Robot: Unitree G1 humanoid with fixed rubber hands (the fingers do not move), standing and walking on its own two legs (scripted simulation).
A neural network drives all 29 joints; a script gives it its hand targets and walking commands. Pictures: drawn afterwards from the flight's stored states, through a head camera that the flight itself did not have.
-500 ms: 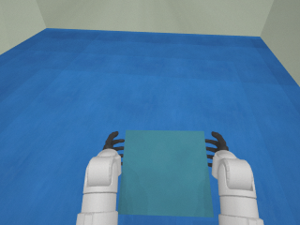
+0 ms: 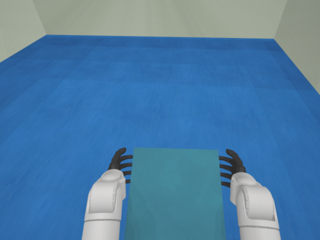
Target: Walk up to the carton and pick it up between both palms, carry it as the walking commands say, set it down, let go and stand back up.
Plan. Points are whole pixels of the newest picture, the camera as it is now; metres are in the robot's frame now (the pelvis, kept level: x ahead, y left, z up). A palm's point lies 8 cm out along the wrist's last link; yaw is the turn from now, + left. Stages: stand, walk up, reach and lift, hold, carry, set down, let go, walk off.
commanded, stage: carry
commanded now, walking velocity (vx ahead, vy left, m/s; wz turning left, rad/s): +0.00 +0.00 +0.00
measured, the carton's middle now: (174, 195) +0.29 +0.00 -0.05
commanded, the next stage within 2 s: hold in 1.46 s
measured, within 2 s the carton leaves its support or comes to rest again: neither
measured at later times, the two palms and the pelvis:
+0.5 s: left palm (120, 168) +0.31 +0.14 +0.06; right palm (237, 171) +0.30 -0.16 +0.05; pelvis +0.03 +0.00 +0.00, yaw -1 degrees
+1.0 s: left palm (122, 164) +0.32 +0.13 +0.05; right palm (236, 166) +0.32 -0.16 +0.05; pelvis +0.04 -0.01 +0.00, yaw -1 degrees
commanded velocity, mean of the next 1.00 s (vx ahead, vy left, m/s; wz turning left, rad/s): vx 0.00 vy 0.00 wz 0.00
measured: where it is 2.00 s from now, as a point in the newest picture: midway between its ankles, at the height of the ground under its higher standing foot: outside the picture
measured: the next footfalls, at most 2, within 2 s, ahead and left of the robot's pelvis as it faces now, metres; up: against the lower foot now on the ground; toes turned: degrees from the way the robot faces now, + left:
none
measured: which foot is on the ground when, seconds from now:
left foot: down 0.00-1.00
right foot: down 0.00-1.00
